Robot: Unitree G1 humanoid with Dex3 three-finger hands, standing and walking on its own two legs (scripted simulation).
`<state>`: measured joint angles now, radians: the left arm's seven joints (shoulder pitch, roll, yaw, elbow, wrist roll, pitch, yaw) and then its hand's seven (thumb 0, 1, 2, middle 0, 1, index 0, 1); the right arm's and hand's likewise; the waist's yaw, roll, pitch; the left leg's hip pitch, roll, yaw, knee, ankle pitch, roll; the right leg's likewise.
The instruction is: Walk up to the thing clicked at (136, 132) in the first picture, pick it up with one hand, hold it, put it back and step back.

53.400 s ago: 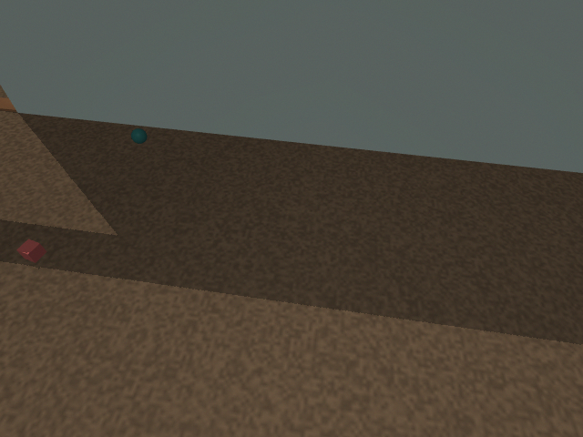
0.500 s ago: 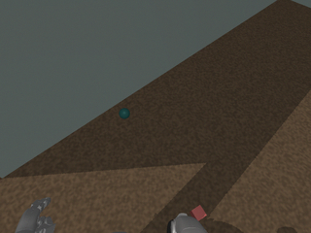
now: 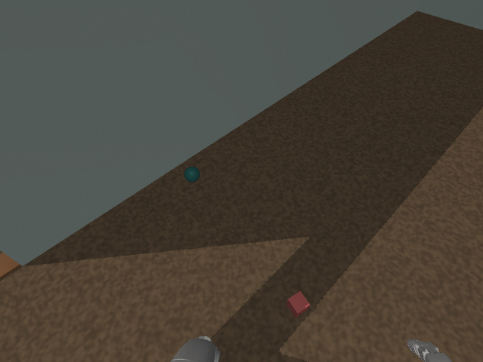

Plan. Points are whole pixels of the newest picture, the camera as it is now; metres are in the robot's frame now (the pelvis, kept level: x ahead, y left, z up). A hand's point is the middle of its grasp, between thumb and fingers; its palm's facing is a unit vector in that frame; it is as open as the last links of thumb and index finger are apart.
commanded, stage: step back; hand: left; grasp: from above
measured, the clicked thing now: (192, 174) +1.07 +0.32 -0.72
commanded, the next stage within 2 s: stand in 1.04 s
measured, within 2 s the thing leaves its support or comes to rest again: neither
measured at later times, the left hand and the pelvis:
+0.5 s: hand out of the picture +0.02 +0.26 -0.14, palm faces +0.10 -0.91 -0.39, open 7.4 cm; pelvis -0.02 -0.02 +0.00, yaw +5 degrees
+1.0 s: hand out of the picture +0.08 +0.29 -0.15, palm faces +0.14 -0.92 -0.37, open 7.4 cm; pelvis +0.02 +0.01 +0.00, yaw +6 degrees
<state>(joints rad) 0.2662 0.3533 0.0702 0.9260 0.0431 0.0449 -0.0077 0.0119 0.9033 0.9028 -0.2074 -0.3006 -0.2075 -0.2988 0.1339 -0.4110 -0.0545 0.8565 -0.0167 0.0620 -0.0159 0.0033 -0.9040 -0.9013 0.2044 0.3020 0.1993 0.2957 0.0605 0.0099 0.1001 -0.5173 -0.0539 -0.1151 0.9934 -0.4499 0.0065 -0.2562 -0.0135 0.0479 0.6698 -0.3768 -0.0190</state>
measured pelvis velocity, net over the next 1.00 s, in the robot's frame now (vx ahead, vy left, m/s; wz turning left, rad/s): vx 0.02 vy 0.01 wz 0.11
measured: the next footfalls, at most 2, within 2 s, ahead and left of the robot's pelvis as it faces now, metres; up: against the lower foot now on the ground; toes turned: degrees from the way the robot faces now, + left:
left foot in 0.18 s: +0.00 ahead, +0.13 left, +0.00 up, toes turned +3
left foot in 0.80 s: +0.08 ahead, +0.15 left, +0.00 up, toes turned +8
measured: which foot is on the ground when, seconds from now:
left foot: up 0.00-0.16, down 0.18-0.48, up 0.50-0.78, down 0.80-1.00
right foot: down 0.00-1.00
